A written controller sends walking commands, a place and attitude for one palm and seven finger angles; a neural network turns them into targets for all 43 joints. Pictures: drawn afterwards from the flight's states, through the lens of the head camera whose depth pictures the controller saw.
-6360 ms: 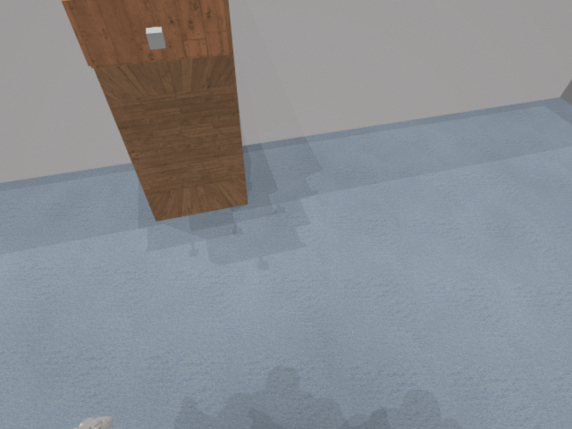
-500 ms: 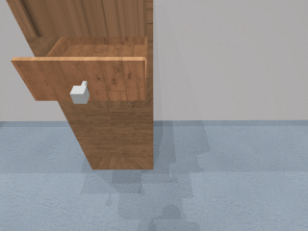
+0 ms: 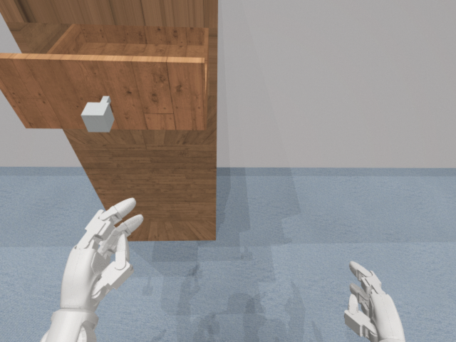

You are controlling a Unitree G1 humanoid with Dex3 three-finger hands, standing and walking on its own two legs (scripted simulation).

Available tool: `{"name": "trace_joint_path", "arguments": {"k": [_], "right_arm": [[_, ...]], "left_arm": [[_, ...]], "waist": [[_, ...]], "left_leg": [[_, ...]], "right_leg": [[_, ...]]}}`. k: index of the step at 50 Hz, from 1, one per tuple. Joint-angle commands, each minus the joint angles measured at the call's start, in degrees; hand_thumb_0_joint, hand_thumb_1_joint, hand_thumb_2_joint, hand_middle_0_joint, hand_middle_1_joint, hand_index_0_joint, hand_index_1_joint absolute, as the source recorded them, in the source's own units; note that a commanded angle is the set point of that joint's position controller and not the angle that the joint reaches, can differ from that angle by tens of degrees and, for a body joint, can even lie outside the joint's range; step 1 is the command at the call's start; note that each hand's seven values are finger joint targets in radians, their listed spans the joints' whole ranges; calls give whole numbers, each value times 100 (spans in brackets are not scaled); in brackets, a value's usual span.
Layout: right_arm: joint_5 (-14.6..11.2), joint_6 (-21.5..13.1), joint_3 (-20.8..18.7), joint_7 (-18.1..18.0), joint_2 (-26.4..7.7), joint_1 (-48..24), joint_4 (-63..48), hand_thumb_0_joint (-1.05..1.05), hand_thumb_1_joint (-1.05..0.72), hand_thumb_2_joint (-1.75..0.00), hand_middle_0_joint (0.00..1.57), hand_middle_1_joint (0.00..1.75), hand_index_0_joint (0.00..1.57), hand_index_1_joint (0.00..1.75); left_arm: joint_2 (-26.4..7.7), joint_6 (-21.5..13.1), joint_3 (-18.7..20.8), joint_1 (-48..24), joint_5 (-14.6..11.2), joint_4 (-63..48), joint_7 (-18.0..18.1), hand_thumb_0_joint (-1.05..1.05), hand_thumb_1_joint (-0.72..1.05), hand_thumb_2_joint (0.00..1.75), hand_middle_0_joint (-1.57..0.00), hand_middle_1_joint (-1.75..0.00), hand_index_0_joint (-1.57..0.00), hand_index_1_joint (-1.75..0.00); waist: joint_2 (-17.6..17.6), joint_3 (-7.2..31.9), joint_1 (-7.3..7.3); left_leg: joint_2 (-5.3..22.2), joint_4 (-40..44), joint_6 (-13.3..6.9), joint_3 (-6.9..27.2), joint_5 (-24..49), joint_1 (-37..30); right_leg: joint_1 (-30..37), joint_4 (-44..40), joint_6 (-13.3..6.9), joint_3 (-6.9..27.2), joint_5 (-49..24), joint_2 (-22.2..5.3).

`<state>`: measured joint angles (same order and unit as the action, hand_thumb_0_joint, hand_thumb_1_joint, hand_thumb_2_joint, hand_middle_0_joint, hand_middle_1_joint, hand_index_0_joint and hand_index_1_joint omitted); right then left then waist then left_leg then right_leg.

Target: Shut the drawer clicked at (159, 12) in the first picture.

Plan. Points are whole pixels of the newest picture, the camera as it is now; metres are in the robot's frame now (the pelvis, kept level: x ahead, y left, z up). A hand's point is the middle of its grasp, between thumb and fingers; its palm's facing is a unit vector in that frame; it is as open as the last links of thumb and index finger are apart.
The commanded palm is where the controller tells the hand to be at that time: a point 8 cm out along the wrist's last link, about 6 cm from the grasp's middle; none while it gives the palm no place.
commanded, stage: raise the hand and make a fist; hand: left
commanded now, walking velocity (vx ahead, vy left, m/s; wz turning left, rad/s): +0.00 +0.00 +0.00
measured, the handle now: (101, 110) +0.48 +0.27 +0.15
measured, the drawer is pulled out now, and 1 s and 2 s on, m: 0.14 0.14 0.14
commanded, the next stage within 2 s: bring the fist close to the handle in 1.58 s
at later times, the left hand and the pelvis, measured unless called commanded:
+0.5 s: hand (98, 233) +0.25 +0.20 +0.12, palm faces +0.06 -1.00 -0.07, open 3.9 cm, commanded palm +0.20 +0.25 +0.12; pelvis +0.01 -0.03 +0.01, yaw +2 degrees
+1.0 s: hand (70, 172) +0.28 +0.22 +0.21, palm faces +0.06 -1.00 -0.07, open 3.1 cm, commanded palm +0.24 +0.26 +0.22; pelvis +0.01 +0.00 +0.04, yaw +2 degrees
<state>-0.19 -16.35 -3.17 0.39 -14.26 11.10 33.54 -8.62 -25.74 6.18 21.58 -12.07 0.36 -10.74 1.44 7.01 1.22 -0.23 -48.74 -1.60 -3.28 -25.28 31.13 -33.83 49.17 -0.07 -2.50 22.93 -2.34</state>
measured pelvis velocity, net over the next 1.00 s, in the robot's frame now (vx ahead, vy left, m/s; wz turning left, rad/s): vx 0.01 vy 0.00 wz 0.04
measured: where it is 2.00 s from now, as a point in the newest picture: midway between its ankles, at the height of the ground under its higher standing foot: outside the picture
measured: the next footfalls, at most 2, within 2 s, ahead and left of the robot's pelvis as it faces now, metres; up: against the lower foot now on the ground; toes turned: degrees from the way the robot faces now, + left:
none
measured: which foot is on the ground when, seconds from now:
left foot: down 0.00-1.00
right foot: down 0.00-1.00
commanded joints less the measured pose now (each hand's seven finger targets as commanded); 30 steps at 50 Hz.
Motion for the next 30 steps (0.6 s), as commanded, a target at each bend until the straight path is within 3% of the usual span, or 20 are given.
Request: {"name": "trace_joint_path", "arguments": {"k": [1,2,3,4,6,7,8,10,12,14,15,17,19,22,24,26,27,30], "right_arm": [[-133,143,-179,-56,-607,-507,-1569,0,-90,-90,20,30,20,30],[-117,243,-173,-116,-569,-410,-1577,0,-90,-90,20,30,20,30],[-140,301,-149,-160,-565,-392,-1660,0,-90,-90,20,30,20,30],[-136,315,-134,-204,-478,-204,-1587,0,-90,-90,20,30,20,30],[-87,274,-85,-245,-458,92,-1474,0,-90,-90,20,30,20,30],[-39,254,-25,-262,-495,176,-1404,0,-90,-90,20,30,20,30],[-56,213,-22,-288,-505,210,-1263,0,-90,-90,20,30,20,30],[-117,71,68,-324,-590,159,-1094,0,-90,-90,20,30,20,30],[-181,-14,142,-404,-690,87,-985,0,-90,-90,20,30,20,30],[-254,-39,174,-496,-738,7,-916,0,-90,-90,20,30,20,30],[-268,-48,206,-533,-744,-62,-902,0,-90,-90,20,30,20,30],[-280,-52,255,-577,-714,-161,-929,0,-90,-90,20,30,20,30],[-277,-75,288,-551,-622,-202,-979,0,-90,-90,20,30,20,30],[-268,-140,305,-485,-582,-255,-973,0,-90,-90,20,30,20,30],[-281,-215,282,-425,-591,-192,-1017,0,-90,-90,20,30,20,30],[-292,-298,256,-413,-638,-124,-989,0,-90,-90,20,30,20,30],[-279,-325,264,-414,-654,-158,-993,0,-90,-90,20,30,20,30],[-316,-408,240,-444,-688,-81,-952,0,-90,-90,20,30,20,30]], "left_arm": [[-822,249,819,1445,-285,-1259,-376,0,90,90,-54,-67,-54,-67],[-890,388,910,1126,-381,-1507,-270,0,90,90,-56,-69,-56,-69],[-1000,426,973,651,-398,-1870,-131,0,90,90,-58,-71,-58,-71],[-935,357,996,507,-371,-2057,17,0,90,90,-60,-73,-60,-73],[-1064,18,950,-78,-255,-2820,185,0,90,90,-64,-78,-64,-78],[-1082,-117,788,-469,-268,-3041,150,0,90,90,-66,-80,-66,-80],[-1113,-224,766,-564,-250,-2883,64,0,90,90,-68,-82,-68,-82],[-971,-287,446,-783,-355,-2545,-283,0,90,90,-72,-86,-72,-86],[-1224,-39,541,-1019,-486,-2011,-639,0,90,90,-76,-91,-76,-91],[-1538,394,861,-1160,-595,-1545,-871,0,90,90,-80,-95,-80,-95],[-1662,635,1006,-1240,-663,-1354,-933,0,90,90,-82,-97,-82,-97],[-2015,1076,1529,-1186,-819,-951,-964,0,90,90,-86,-101,-86,-101],[-1998,1287,1771,-1060,-943,-1063,-901,0,90,90,-90,-106,-90,-106],[-2061,1364,2090,-855,-1068,-969,-754,0,90,90,-96,-112,-96,-112],[-1783,1314,1838,-717,-1034,-1295,-740,0,90,90,-100,-117,-100,-117],[-1774,1321,1724,-937,-990,-1490,-729,0,90,90,-104,-121,-104,-121],[-1839,1377,1781,-932,-1014,-1461,-755,0,90,90,-106,-123,-106,-123],[-1848,1493,1670,-1245,-915,-1804,-711,0,90,90,-112,-130,-112,-130]], "waist": [[-293,814,-673],[-77,754,-573],[-316,693,-460],[-472,568,-355],[-759,883,-133],[-586,873,58],[-630,905,115],[-758,607,283],[-520,438,318],[-325,540,201],[-334,591,93],[-19,770,-174],[-114,1026,-360],[263,822,-507],[87,711,-496],[-76,533,-408],[93,421,-447],[-197,474,-398]], "left_leg": [[-166,441,168,92,1701,296],[-161,374,133,142,1566,381],[-156,388,127,152,1127,474],[-91,320,90,227,1179,301],[-13,140,28,318,1711,-99],[5,32,-5,397,1765,-135],[32,-4,-4,411,1743,-200],[39,-1,-13,448,1469,-218],[33,64,-35,501,1193,-96],[22,218,-37,478,1023,-28],[13,312,-32,475,1041,-15],[9,456,-11,494,1246,-7],[-3,660,27,479,1610,-232],[11,928,74,498,1813,-284],[-18,1101,59,406,1885,-484],[-12,1232,44,365,1857,-707],[1,1271,40,404,1881,-694],[-21,1484,3,327,1840,-1058]], "right_leg": [[926,-147,-231,-208,-1554,240],[918,-247,-191,-93,-1449,280],[753,-433,-157,59,-870,250],[622,-501,-154,91,-902,269],[618,-424,-136,95,-1556,288],[506,-382,-103,102,-1691,327],[483,-439,-98,138,-1670,317],[343,-616,-78,141,-1398,299],[506,-884,-62,286,-1023,277],[843,-1219,-7,458,-652,159],[1064,-1355,14,551,-582,89],[1622,-1478,76,669,-842,-19],[2064,-1466,126,613,-1670,-103],[2332,-1489,185,510,-2283,-101],[2219,-1523,173,379,-2409,-46],[2038,-1632,138,287,-2207,14],[2111,-1659,124,311,-2211,22],[2006,-1781,39,115,-1788,123]]}}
